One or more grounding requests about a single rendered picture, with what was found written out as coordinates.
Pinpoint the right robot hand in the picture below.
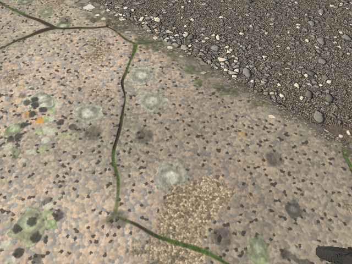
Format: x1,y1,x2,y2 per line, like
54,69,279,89
316,246,352,264

